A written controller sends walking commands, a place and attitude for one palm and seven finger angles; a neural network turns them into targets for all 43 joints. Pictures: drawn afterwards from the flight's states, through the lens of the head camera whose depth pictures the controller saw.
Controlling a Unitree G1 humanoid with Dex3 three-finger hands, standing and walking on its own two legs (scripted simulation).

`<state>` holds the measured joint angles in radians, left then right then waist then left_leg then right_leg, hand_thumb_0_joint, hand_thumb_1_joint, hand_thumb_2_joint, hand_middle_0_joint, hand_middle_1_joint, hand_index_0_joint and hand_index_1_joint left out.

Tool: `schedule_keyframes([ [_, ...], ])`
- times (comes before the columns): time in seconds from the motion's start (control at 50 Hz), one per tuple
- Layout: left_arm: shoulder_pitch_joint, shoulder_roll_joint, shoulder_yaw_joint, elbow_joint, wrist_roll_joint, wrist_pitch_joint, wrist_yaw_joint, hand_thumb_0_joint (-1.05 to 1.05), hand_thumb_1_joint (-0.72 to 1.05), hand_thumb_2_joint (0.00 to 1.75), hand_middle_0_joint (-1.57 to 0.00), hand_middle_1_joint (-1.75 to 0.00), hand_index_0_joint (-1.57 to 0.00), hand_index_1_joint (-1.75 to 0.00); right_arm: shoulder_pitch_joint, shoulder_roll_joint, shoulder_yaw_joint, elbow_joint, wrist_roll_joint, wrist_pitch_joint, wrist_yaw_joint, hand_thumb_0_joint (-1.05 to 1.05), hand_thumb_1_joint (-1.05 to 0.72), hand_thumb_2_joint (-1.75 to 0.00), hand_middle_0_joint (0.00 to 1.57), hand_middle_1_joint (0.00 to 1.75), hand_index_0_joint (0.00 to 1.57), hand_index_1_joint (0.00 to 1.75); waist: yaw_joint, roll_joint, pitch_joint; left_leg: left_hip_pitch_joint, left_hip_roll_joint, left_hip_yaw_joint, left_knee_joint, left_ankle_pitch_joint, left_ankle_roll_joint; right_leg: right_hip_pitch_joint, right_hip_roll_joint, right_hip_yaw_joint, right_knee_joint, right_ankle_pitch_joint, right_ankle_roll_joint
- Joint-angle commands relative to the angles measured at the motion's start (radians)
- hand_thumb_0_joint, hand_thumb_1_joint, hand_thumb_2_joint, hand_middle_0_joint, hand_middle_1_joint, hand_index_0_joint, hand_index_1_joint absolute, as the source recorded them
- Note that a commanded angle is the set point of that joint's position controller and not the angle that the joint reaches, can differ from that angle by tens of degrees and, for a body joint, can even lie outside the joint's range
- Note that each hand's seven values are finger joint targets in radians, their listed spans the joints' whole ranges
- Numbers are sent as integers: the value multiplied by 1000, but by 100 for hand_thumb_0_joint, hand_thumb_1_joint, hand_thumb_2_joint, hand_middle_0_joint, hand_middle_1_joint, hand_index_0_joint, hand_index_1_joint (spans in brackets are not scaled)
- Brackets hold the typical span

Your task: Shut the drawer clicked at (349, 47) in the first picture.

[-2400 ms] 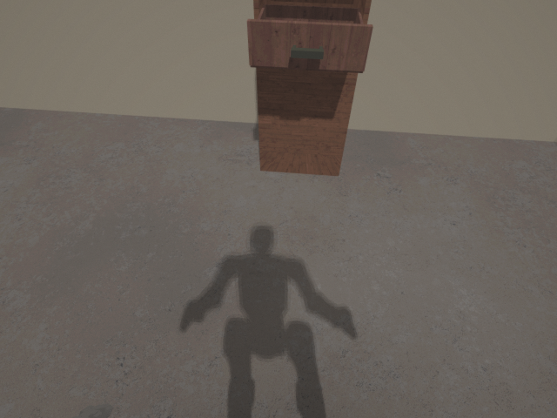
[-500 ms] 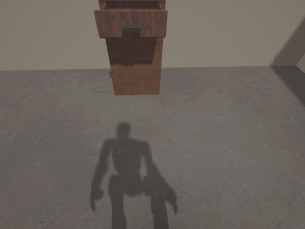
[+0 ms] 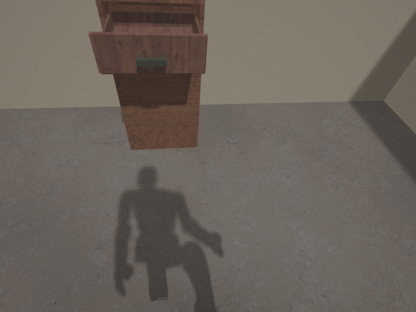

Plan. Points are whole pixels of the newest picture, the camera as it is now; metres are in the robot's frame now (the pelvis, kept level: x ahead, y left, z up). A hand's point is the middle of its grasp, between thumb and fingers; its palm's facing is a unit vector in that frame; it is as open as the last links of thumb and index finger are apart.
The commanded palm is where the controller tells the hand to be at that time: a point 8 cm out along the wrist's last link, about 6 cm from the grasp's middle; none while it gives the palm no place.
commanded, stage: walk to a spot facing it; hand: left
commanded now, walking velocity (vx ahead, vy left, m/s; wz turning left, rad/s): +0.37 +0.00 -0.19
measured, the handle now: (151, 59) +0.86 +0.28 +0.03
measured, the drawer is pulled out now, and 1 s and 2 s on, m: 0.30 0.30 0.30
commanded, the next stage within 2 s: turn to face it in 0.52 s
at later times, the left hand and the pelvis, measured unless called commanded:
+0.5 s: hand (144, 234) +0.32 +0.19 -0.17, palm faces -0.20 -0.97 -0.15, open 7.4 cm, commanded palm none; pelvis +0.21 +0.03 +0.00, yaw -13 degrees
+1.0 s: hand (182, 183) +0.49 +0.12 -0.16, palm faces -0.15 -0.97 -0.19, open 7.3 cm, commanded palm none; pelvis +0.36 -0.04 +0.00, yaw -10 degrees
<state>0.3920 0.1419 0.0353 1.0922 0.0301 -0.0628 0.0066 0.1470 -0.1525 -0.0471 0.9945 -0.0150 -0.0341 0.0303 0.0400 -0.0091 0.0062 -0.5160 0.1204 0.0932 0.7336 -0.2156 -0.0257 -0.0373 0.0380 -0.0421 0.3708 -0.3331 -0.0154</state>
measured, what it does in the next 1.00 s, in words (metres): walks ahead: left foot, then right foot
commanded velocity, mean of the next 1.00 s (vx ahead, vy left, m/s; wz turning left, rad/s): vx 0.17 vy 0.00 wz -0.05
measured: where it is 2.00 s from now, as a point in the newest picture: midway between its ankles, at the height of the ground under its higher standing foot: (214, 290)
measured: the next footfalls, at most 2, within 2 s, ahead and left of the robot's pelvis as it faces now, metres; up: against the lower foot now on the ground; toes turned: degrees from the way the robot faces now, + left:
left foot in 0.06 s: +0.17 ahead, +0.12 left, +0.00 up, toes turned +7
right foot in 0.66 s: +0.39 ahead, -0.13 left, +0.00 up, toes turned -25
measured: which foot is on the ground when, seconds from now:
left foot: up 0.00-0.04, down 0.06-0.66, up 0.68-1.00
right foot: down 0.00-0.06, up 0.08-0.64, down 0.66-1.00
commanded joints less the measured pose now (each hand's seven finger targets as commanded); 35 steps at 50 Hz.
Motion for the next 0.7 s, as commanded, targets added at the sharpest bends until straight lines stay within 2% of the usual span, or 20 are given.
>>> schedule_keyframes([
  [0.0,24,170,43,-34,-7,-12,9,0,90,90,-20,-30,-20,-30,151,-98,-26,-14,-6,-46,-17,0,-90,-90,20,30,20,30,-95,-15,34,339,-57,30,-206,20,29,-175,-205,123,87,358,-108],
  [0.02,34,136,41,-42,-14,-11,3,0,90,90,-20,-30,-20,-30,306,-172,-46,28,-14,-52,-30,0,-90,-90,20,30,20,30,-152,124,-63,577,40,-100,-265,-28,65,-296,-134,70,330,305,-70],
  [0.04,77,79,33,-61,-24,-8,-8,0,90,90,-20,-30,-20,-30,424,-288,-73,53,-24,-54,-39,0,-90,-90,20,30,20,30,-161,394,-161,744,327,-485,-412,-85,156,-519,3,-47,676,-160,-16],
  [0.06,16,105,34,-85,-12,-11,-4,0,90,90,-20,-30,-20,-30,430,-277,-64,57,-14,-37,-44,0,-90,-90,20,30,20,30,-165,304,-123,681,376,-598,-504,-168,199,-587,-16,44,849,-223,-29],
  [0.08,-16,108,36,-91,-8,-6,-3,0,90,90,-20,-30,-20,-30,347,-240,-56,35,-11,-33,-44,0,-90,-90,20,30,20,30,-135,226,-53,563,367,-552,-534,-284,203,-614,-71,66,930,-165,-34],
  [0.1,-67,95,36,-86,-4,-2,-9,0,90,90,-20,-30,-20,-30,279,-179,-42,23,-9,-39,-46,0,-90,-90,20,30,20,30,-121,144,51,437,338,-470,-554,-281,190,-647,-110,62,966,-71,-30],
  [0.12,-66,82,40,-77,0,6,-17,0,90,90,-20,-30,-20,-30,223,-126,-27,13,-10,-45,-46,0,-90,-90,20,30,20,30,-82,93,99,355,296,-371,-572,-248,161,-622,-138,73,950,3,-23],
  [0.16,-19,41,35,-59,6,27,-25,0,90,90,-20,-30,-20,-30,210,-84,-13,25,-8,-63,-51,0,-90,-90,20,30,20,30,-39,87,93,313,220,-170,-556,-33,110,-565,-145,62,901,87,-7],
  [0.2,3,29,40,-56,8,45,-23,0,90,90,-20,-30,-20,-30,230,-56,-19,29,-6,-73,-56,0,-90,-90,20,30,20,30,-25,80,46,342,195,-54,-540,140,103,-558,-148,52,875,135,6],
  [0.32,-129,49,47,-115,9,71,-41,0,90,90,-20,-30,-20,-30,280,-93,-9,55,1,-76,-63,0,-90,-90,20,30,20,30,-29,97,92,463,200,57,-545,314,115,-711,-166,12,741,226,34],
  [0.44,-339,46,33,-187,0,66,-54,0,90,90,-20,-30,-20,-30,370,-120,-14,88,-9,-60,-63,0,-90,-90,20,30,20,30,-94,110,148,567,216,132,-510,428,133,-678,-139,-80,426,197,17],
  [0.48,-363,50,31,-200,-2,62,-53,0,90,90,-20,-30,-20,-30,385,-125,-17,94,-11,-52,-62,0,-90,-90,20,30,20,30,-100,121,147,590,228,154,-470,519,132,-639,-118,-99,372,167,-4],
  [0.54,-293,69,39,-193,-2,54,-51,0,90,90,-20,-30,-20,-30,356,-156,-26,79,-10,-46,-63,0,-90,-90,20,30,20,30,-55,144,103,607,235,214,-319,823,122,-503,-53,-145,323,101,-48],
  [0.56,-233,86,44,-178,1,48,-49,0,90,90,-20,-30,-20,-30,342,-173,-29,70,-8,-44,-63,0,-90,-90,20,30,20,30,-27,156,48,613,230,226,-215,920,110,-412,-26,-160,294,83,-64],
  [0.58,-130,112,53,-152,3,40,-44,0,90,90,-20,-30,-20,-30,317,-188,-34,54,-3,-41,-60,0,-90,-90,20,30,20,30,24,130,-22,572,216,240,-69,930,88,-262,0,-176,251,115,-73],
  [0.6,-1,162,68,-116,7,23,-38,0,90,90,-20,-30,-20,-30,303,-181,-29,40,4,-39,-53,0,-90,-90,20,30,20,30,90,74,-101,402,189,241,169,752,46,10,-38,-126,162,242,-94],
  [0.62,85,267,86,-96,4,7,-22,0,90,90,-20,-30,-20,-30,357,-102,-14,29,22,-39,-46,0,-90,-90,20,30,20,30,94,-158,-253,73,28,210,497,-93,-7,323,-350,299,146,583,-208],
  [0.64,110,321,91,-89,-23,11,-7,0,90,90,-20,-30,-20,-30,332,-78,-9,13,28,-37,-57,0,-90,-90,20,30,20,30,75,-195,-353,-25,-62,57,725,-424,-14,365,-497,509,76,890,-301],
  [0.66,45,287,82,-99,-28,19,5,0,90,90,-20,-30,-20,-30,286,-75,-13,13,25,-28,-63,0,-90,-90,20,30,20,30,58,-70,-241,-26,-17,-51,745,-347,6,233,-486,376,48,886,-304],
  [0.68,-40,231,65,-113,-24,13,10,0,90,90,-20,-30,-20,-30,285,-57,-8,20,19,-20,-58,0,-90,-90,20,30,20,30,20,-69,-153,-20,7,-61,716,-260,3,94,-441,295,18,839,-254],
])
